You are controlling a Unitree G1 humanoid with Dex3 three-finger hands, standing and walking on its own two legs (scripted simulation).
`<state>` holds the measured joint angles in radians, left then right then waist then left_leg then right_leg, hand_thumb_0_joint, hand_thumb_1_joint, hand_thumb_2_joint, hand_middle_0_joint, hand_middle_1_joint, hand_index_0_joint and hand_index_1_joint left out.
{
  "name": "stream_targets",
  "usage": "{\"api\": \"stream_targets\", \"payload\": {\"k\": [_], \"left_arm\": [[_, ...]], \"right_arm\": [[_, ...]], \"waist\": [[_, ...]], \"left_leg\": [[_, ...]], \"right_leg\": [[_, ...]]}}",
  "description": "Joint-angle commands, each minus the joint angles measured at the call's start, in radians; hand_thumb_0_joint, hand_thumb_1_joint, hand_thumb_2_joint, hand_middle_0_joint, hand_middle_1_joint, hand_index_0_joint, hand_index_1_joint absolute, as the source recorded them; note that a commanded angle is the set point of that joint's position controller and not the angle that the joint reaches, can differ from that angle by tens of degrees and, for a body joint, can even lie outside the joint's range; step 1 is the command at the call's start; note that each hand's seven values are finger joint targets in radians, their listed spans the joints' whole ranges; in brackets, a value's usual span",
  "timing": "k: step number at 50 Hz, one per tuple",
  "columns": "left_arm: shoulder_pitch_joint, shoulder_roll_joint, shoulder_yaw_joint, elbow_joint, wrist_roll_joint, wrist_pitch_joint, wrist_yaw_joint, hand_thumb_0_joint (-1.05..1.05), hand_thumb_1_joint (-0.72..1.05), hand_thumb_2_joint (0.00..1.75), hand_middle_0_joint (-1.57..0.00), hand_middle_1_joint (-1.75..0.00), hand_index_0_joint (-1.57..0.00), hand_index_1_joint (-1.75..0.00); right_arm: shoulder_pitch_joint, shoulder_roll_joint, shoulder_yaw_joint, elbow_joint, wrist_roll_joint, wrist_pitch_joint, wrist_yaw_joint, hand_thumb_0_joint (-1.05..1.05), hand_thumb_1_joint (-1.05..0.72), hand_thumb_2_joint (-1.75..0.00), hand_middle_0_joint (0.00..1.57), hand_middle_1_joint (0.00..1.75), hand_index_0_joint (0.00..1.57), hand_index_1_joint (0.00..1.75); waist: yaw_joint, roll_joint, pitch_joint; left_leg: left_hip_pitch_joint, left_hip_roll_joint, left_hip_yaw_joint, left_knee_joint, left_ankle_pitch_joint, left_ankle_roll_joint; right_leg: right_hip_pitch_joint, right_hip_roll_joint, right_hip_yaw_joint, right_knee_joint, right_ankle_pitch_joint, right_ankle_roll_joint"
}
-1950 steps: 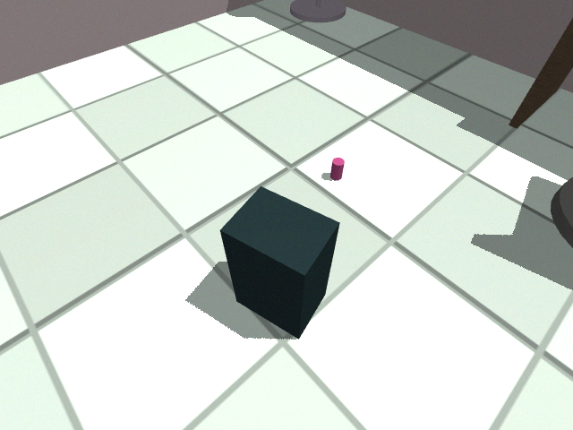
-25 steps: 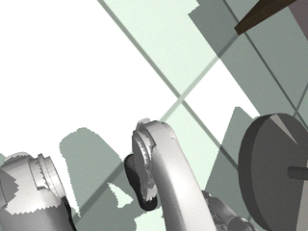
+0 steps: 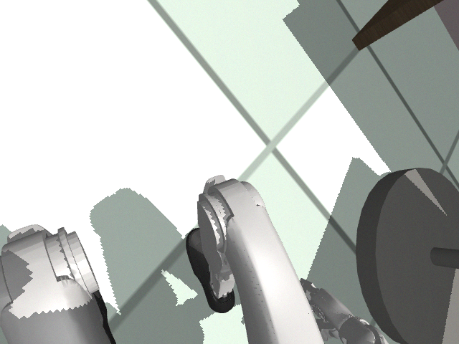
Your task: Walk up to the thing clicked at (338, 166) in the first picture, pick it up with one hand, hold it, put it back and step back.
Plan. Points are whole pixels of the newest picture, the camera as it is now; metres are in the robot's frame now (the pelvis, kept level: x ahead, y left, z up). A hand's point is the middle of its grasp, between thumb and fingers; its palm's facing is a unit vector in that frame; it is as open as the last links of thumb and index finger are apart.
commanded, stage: withdraw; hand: left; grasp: from above
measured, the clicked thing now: out of the picture +0.45 +0.34 -0.26
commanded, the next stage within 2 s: home in 1.04 s
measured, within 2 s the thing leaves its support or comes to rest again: neither
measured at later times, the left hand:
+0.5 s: hand out of the picture +0.45 +0.38 -0.09, palm faces -0.32 -0.04 -0.95, open 14.2 cm
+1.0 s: hand out of the picture +0.42 +0.36 -0.11, palm faces -0.46 -0.08 -0.89, open 14.1 cm
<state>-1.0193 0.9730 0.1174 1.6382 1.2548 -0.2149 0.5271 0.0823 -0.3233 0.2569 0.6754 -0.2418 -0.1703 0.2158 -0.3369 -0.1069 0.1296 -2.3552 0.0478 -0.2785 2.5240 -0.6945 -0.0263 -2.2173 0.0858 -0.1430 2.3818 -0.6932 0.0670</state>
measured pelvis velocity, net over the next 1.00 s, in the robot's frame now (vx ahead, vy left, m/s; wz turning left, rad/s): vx -0.02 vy -0.01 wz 0.10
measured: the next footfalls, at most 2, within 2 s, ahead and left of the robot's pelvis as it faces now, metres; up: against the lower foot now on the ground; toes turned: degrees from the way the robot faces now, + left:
none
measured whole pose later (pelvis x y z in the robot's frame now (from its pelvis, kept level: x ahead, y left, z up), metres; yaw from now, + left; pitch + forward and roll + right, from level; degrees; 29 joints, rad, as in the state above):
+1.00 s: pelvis -0.02 -0.01 +0.03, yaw +6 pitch +31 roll -9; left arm -1.03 0.84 0.04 1.42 1.28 -0.24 0.27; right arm 0.17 -0.32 0.12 0.68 -0.13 0.01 0.11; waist -0.26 -0.03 -0.01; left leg -2.32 0.02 -0.17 2.35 -0.59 -0.01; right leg -2.19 0.03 -0.08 2.28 -0.65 0.04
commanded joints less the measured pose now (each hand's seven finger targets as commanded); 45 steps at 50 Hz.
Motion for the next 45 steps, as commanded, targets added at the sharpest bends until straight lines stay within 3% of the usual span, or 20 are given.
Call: {"api": "stream_targets", "payload": {"k": [1, 4, 5, 9, 11, 14, 15, 17, 18, 21, 23, 27, 29, 31, 33, 37, 40, 41, 45], "left_arm": [[-0.252, 0.254, 0.020, -0.103, -0.008, 0.005, 0.036, 0.00, -0.53, 0.99, -0.06, -1.00, -0.06, -1.00], [-0.262, 0.231, -0.006, -0.110, -0.011, -0.001, 0.038, 0.00, -0.53, 0.99, -0.06, -1.02, -0.06, -1.01], [-0.268, 0.261, 0.016, -0.123, -0.010, -0.001, 0.043, 0.00, -0.52, 0.97, -0.06, -1.03, -0.08, -1.01], [-0.281, 0.277, 0.035, -0.238, -0.003, 0.002, 0.044, 0.00, -0.53, 0.98, -0.06, -1.02, -0.07, -1.01], [-0.266, 0.283, 0.056, -0.297, 0.001, 0.017, 0.042, 0.00, -0.54, 0.98, -0.06, -1.01, -0.07, -1.00], [-0.232, 0.234, 0.061, -0.394, -0.017, 0.052, 0.020, 0.00, -0.54, 0.98, -0.06, -1.01, -0.07, -1.00], [-0.221, 0.238, 0.077, -0.439, -0.026, 0.067, 0.009, 0.00, -0.54, 0.98, -0.07, -1.00, -0.07, -1.00], [-0.212, 0.206, 0.072, -0.521, -0.048, 0.096, -0.023, 0.00, -0.53, 0.98, -0.07, -0.99, -0.07, -0.99], [-0.179, 0.167, 0.048, -0.516, -0.057, 0.118, -0.047, 0.00, -0.54, 0.99, -0.07, -0.99, -0.07, -0.99], [-0.235, 0.092, -0.015, -0.543, -0.091, 0.158, -0.137, 0.00, -0.54, 0.99, -0.07, -0.99, -0.07, -0.99], [-0.204, 0.029, -0.059, -0.531, -0.116, 0.174, -0.210, 0.00, -0.54, 1.00, -0.07, -0.99, -0.06, -1.00], [-0.212, -0.065, -0.129, -0.530, -0.164, 0.165, -0.350, 0.00, -0.55, 1.01, -0.07, -1.01, -0.07, -1.01], [-0.169, -0.087, -0.152, -0.486, -0.177, 0.158, -0.401, 0.00, -0.55, 1.02, -0.07, -1.01, -0.06, -1.02], [-0.193, -0.055, -0.144, -0.515, -0.171, 0.138, -0.427, 0.00, -0.54, 1.02, -0.07, -1.01, -0.07, -1.02], [-0.187, -0.046, -0.135, -0.501, -0.169, 0.116, -0.431, 0.00, -0.53, 1.01, -0.08, -1.01, -0.07, -1.01], [-0.237, 0.032, -0.089, -0.485, -0.121, 0.050, -0.395, 0.00, -0.54, 1.02, -0.08, -0.99, -0.07, -1.00], [-0.318, 0.076, -0.060, -0.481, -0.075, 0.002, -0.330, 0.00, -0.53, 1.01, -0.08, -0.99, -0.07, -0.99], [-0.308, 0.065, -0.072, -0.434, -0.055, -0.006, -0.309, 0.00, -0.55, 1.01, -0.07, -0.99, -0.07, -1.00], [-0.411, 0.112, -0.048, -0.404, 0.003, -0.032, -0.222, 0.00, -0.54, 1.00, -0.07, -0.99, -0.07, -0.99]], "right_arm": [[0.201, -0.317, -0.098, -0.006, 0.015, 0.002, -0.016, 0.00, -0.89, -0.90, 0.20, 0.30, 0.20, 0.30], [0.181, -0.304, -0.089, -0.011, 0.014, -0.001, -0.018, 0.00, -0.89, -0.90, 0.20, 0.30, 0.20, 0.30], [0.193, -0.309, -0.093, -0.001, 0.013, -0.002, -0.019, 0.00, -0.90, -0.90, 0.20, 0.30, 0.20, 0.30], [0.194, -0.302, -0.104, -0.005, 0.014, -0.003, -0.017, 0.00, -0.91, -0.90, 0.20, 0.30, 0.20, 0.30], [0.194, -0.300, -0.120, -0.005, 0.020, 0.004, -0.014, 0.00, -0.91, -0.90, 0.20, 0.30, 0.20, 0.30], [0.198, -0.282, -0.158, -0.003, 0.035, 0.017, -0.005, 0.00, -0.91, -0.90, 0.20, 0.30, 0.20, 0.30], [0.194, -0.282, -0.175, -0.007, 0.045, 0.027, -0.006, 0.00, -0.91, -0.90, 0.20, 0.30, 0.20, 0.30], [0.203, -0.269, -0.199, -0.011, 0.064, 0.046, 0.000, 0.00, -0.90, -0.90, 0.20, 0.30, 0.20, 0.30], [0.201, -0.257, -0.212, -0.012, 0.078, 0.054, 0.001, 0.00, -0.90, -0.90, 0.20, 0.30, 0.20, 0.30], [0.242, -0.242, -0.240, -0.002, 0.112, 0.087, -0.001, 0.00, -0.91, -0.90, 0.20, 0.30, 0.20, 0.30], [0.265, -0.231, -0.259, -0.003, 0.125, 0.108, -0.009, 0.00, -0.91, -0.90, 0.20, 0.30, 0.20, 0.30], [0.284, -0.218, -0.279, -0.013, 0.148, 0.146, -0.037, 0.00, -0.91, -0.91, 0.20, 0.30, 0.20, 0.30], [0.284, -0.218, -0.273, -0.025, 0.155, 0.160, -0.057, 0.00, -0.91, -0.91, 0.20, 0.30, 0.20, 0.30], [0.278, -0.215, -0.270, -0.040, 0.161, 0.173, -0.080, 0.00, -0.90, -0.90, 0.20, 0.30, 0.20, 0.30], [0.265, -0.204, -0.261, -0.053, 0.162, 0.182, -0.096, 0.00, -0.90, -0.90, 0.20, 0.30, 0.20, 0.30], [0.251, -0.196, -0.231, -0.059, 0.157, 0.192, -0.116, 0.00, -0.90, -0.90, 0.20, 0.30, 0.20, 0.30], [0.235, -0.191, -0.215, -0.047, 0.146, 0.188, -0.122, 0.00, -0.90, -0.90, 0.20, 0.30, 0.20, 0.30], [0.231, -0.187, -0.206, -0.042, 0.139, 0.187, -0.123, 0.00, -0.90, -0.90, 0.20, 0.30, 0.20, 0.30], [0.234, -0.212, -0.204, -0.029, 0.118, 0.180, -0.122, 0.00, -0.90, -0.90, 0.20, 0.30, 0.20, 0.30]], "waist": [[-0.043, 0.458, -0.638], [-0.040, 0.462, -0.639], [-0.034, 0.477, -0.644], [-0.005, 0.594, -0.751], [0.019, 0.618, -0.809], [0.060, 0.688, -0.858], [0.086, 0.689, -0.899], [0.104, 0.687, -0.934], [0.114, 0.665, -0.928], [0.081, 0.536, -0.887], [0.070, 0.454, -0.854], [0.067, 0.313, -0.781], [0.064, 0.228, -0.699], [0.082, 0.206, -0.709], [0.094, 0.202, -0.697], [0.102, 0.233, -0.712], [0.101, 0.341, -0.759], [0.092, 0.361, -0.738], [0.068, 0.454, -0.771]], "left_leg": [[0.498, 0.012, 0.129, -0.238, 0.197, 0.036], [0.488, 0.014, 0.133, -0.242, 0.170, 0.039], [0.497, 0.016, 0.134, -0.242, 0.177, 0.037], [0.603, 0.015, 0.135, -0.262, 0.246, 0.019], [0.615, 0.012, 0.142, -0.265, 0.261, 0.017], [0.657, 0.007, 0.156, -0.301, 0.272, 0.010], [0.669, 0.006, 0.162, -0.310, 0.278, 0.011], [0.657, -0.002, 0.181, -0.327, 0.287, 0.015], [0.654, -0.004, 0.188, -0.337, 0.276, 0.021], [0.598, -0.006, 0.197, -0.369, 0.229, 0.043], [0.585, -0.011, 0.192, -0.401, 0.203, 0.050], [0.529, -0.021, 0.192, -0.441, 0.142, 0.063], [0.475, -0.028, 0.197, -0.453, 0.111, 0.068], [0.482, -0.032, 0.205, -0.457, 0.118, 0.069], [0.490, -0.037, 0.211, -0.466, 0.117, 0.065], [0.504, -0.037, 0.213, -0.457, 0.126, 0.062], [0.545, -0.039, 0.213, -0.459, 0.111, 0.052], [0.549, -0.035, 0.216, -0.455, 0.110, 0.051], [0.602, -0.035, 0.207, -0.443, 0.090, 0.039]], "right_leg": [[0.308, 0.024, -0.124, -0.216, 0.267, -0.085], [0.319, 0.028, -0.116, -0.224, 0.252, -0.083], [0.320, 0.028, -0.116, -0.223, 0.255, -0.084], [0.329, 0.022, -0.123, -0.198, 0.302, -0.091], [0.332, 0.020, -0.119, -0.198, 0.314, -0.094], [0.305, 0.011, -0.103, -0.200, 0.316, -0.102], [0.296, 0.012, -0.098, -0.205, 0.316, -0.103], [0.316, 0.005, -0.081, -0.222, 0.328, -0.103], [0.310, 0.005, -0.069, -0.241, 0.321, -0.103], [0.330, 0.007, -0.045, -0.313, 0.295, -0.097], [0.353, 0.005, -0.034, -0.348, 0.264, -0.096], [0.381, 0.000, -0.012, -0.417, 0.192, -0.098], [0.403, -0.006, -0.005, -0.448, 0.152, -0.101], [0.417, -0.012, 0.006, -0.462, 0.152, -0.102], [0.414, -0.018, 0.012, -0.466, 0.141, -0.105], [0.386, -0.023, 0.010, -0.441, 0.146, -0.104], [0.334, -0.026, 0.007, -0.401, 0.132, -0.108], [0.323, -0.022, 0.002, -0.391, 0.140, -0.105], [0.251, -0.027, -0.016, -0.352, 0.124, -0.110]]}}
